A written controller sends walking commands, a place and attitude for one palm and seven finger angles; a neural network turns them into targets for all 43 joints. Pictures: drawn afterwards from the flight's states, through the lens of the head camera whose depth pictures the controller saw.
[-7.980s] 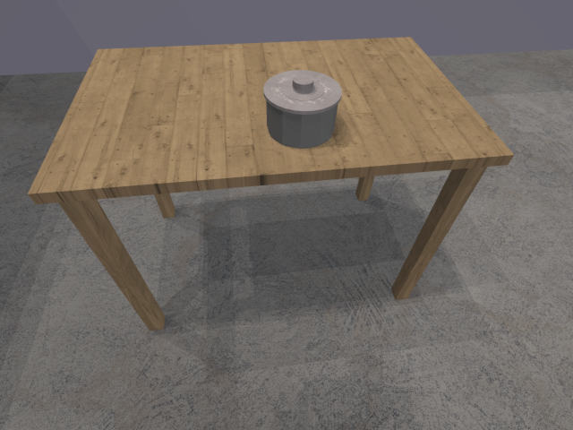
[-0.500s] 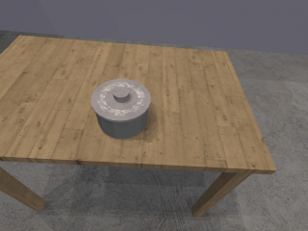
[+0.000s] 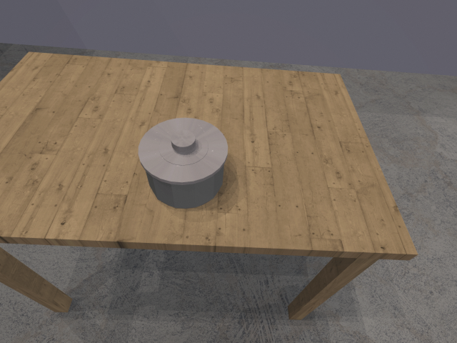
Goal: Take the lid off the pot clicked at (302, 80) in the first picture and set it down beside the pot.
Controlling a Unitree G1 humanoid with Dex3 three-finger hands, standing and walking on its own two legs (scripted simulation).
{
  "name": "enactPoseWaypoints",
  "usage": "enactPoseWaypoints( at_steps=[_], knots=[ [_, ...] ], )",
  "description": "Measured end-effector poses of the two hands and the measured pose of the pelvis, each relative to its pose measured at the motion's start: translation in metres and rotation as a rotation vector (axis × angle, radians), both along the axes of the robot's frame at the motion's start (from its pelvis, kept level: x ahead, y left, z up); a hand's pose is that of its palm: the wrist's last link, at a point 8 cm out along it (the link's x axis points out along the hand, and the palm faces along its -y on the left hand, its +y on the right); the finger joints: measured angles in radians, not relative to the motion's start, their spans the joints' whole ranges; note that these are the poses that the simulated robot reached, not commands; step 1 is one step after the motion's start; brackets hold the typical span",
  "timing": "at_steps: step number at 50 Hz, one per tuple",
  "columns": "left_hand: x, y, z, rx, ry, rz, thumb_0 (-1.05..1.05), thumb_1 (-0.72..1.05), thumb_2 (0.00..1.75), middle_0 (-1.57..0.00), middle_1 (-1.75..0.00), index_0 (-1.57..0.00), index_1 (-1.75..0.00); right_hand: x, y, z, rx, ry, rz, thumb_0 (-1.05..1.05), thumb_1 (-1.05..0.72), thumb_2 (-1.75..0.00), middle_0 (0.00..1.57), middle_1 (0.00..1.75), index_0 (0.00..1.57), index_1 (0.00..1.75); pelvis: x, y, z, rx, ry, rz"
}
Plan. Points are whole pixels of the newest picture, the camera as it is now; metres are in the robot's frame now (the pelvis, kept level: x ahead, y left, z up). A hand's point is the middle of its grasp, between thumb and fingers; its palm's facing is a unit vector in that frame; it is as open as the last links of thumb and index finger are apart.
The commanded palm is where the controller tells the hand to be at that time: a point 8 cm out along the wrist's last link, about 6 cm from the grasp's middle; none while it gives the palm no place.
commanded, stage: look again from close up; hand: left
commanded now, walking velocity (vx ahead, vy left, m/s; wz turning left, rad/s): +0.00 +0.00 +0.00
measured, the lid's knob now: (183, 141) +0.45 +0.12 +0.09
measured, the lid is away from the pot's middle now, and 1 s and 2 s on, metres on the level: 0.00 0.00 0.00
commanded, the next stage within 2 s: lift the closed hand beside the body in 0.30 s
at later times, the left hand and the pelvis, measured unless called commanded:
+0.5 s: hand out of the picture +0.03 +0.18 -0.15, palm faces +0.11 -0.96 -0.27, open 7.1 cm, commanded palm +0.09 +0.21 -0.05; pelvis +0.00 +0.00 +0.00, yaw +2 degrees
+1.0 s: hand out of the picture +0.09 +0.18 -0.01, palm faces +0.28 -0.91 -0.31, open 3.1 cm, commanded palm +0.05 +0.22 +0.03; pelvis -0.03 -0.05 +0.00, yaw +3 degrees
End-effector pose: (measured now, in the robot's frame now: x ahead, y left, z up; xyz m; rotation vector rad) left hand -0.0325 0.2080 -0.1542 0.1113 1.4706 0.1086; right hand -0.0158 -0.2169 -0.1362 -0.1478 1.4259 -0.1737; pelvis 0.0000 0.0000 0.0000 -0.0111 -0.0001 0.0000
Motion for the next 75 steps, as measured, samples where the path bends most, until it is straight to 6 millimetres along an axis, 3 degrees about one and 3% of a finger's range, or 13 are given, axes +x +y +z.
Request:
enactPoseWaypoints(
  at_steps=[21,24,27,30,33,36,39,43,48,55,60,68,75],
  knots=[
    [-0.019,-0.012,0.0,-0.019,0.048,0.02,0.01,0.91,0.9,-0.2,-0.3,-0.2,-0.3,0.001,0.002,-0.001,0.003,0.011,0.007,0.02,-0.92,-0.9,0.2,0.3,0.2,0.3,0.003,0.0,0.0,-0.002,0.003,0.009],
    [0.032,0.006,0.024,0.086,-0.215,0.039,0.03,0.94,0.9,-0.22,-0.31,-0.21,-0.31,0.018,-0.009,0.005,-0.025,-0.144,0.029,0.03,-0.94,-0.9,0.21,0.3,0.2,0.3,-0.002,0.0,-0.003,-0.005,-0.002,0.023],
    [0.092,0.033,0.076,0.233,-0.534,0.023,0.06,0.99,0.9,-0.26,-0.36,-0.26,-0.36,0.055,-0.02,0.012,-0.034,-0.353,0.074,0.03,-0.94,-0.9,0.2,0.3,0.2,0.3,-0.004,0.0,-0.002,0.005,-0.014,0.034],
    [0.141,0.025,0.115,0.26,-0.778,-0.062,0.06,0.98,0.9,-0.33,-0.44,-0.33,-0.44,0.103,-0.025,0.023,-0.018,-0.559,0.133,0.03,-0.93,-0.9,0.2,0.3,0.2,0.3,-0.01,0.0,-0.003,0.006,-0.021,0.034],
    [0.159,0.002,0.128,0.18,-0.888,-0.09,0.04,0.96,0.9,-0.42,-0.55,-0.42,-0.55,0.147,-0.028,0.046,-0.005,-0.721,0.135,0.02,-0.92,-0.9,0.2,0.3,0.2,0.3,-0.017,-0.005,-0.004,0.004,-0.015,0.015],
    [0.145,-0.007,0.132,0.12,-0.935,-0.043,0.02,0.94,0.9,-0.54,-0.67,-0.54,-0.67,0.179,-0.028,0.077,-0.011,-0.837,0.151,0.02,-0.91,-0.9,0.2,0.3,0.2,0.3,-0.02,-0.016,-0.004,0.008,-0.017,0.004],
    [0.122,-0.002,0.141,0.145,-0.967,-0.005,0.02,0.92,0.9,-0.67,-0.81,-0.67,-0.81,0.202,-0.028,0.104,-0.036,-0.911,0.225,0.02,-0.91,-0.9,0.2,0.3,0.2,0.3,-0.024,-0.028,-0.003,0.001,-0.034,0.02],
    [0.098,0.009,0.149,0.224,-0.961,0.043,0.02,0.91,0.9,-0.84,-0.99,-0.84,-0.99,0.203,-0.033,0.1,-0.053,-0.858,0.298,0.01,-0.9,-0.9,0.2,0.3,0.21,0.31,-0.03,-0.037,-0.002,-0.013,-0.053,0.047],
    [0.087,0.015,0.166,0.297,-0.96,0.045,0.02,0.9,0.9,-1.05,-1.22,-1.05,-1.22,0.192,-0.032,0.081,-0.026,-0.796,0.304,0.01,-0.9,-0.9,0.2,0.3,0.21,0.3,-0.033,-0.044,-0.001,-0.016,-0.067,0.054],
    [0.094,0.013,0.183,0.328,-0.997,0.014,0.02,0.9,0.9,-1.22,-1.42,-1.22,-1.42,0.17,-0.034,0.062,0.007,-0.715,0.252,0.02,-0.9,-0.9,0.21,0.3,0.21,0.3,-0.026,-0.051,0.002,-0.011,-0.08,0.041],
    [0.106,0.012,0.202,0.349,-1.052,-0.025,0.02,0.9,0.9,-1.27,-1.47,-1.27,-1.47,0.167,-0.042,0.059,-0.003,-0.699,0.222,0.02,-0.9,-0.9,0.21,0.3,0.2,0.3,-0.019,-0.051,0.003,-0.006,-0.086,0.031],
    [0.116,0.018,0.217,0.379,-1.073,-0.063,0.02,0.89,0.9,-1.29,-1.49,-1.29,-1.49,0.187,-0.052,0.067,-0.033,-0.731,0.2,0.02,-0.9,-0.9,0.21,0.3,0.2,0.3,-0.009,-0.048,0.004,0.0,-0.08,0.019],
    [0.124,0.021,0.231,0.395,-1.124,-0.066,0.02,0.89,0.9,-1.29,-1.49,-1.29,-1.49,0.212,-0.047,0.077,-0.033,-0.778,0.213,0.02,-0.9,-0.9,0.2,0.3,0.2,0.3,-0.001,-0.044,0.004,0.004,-0.077,0.018]
  ],
)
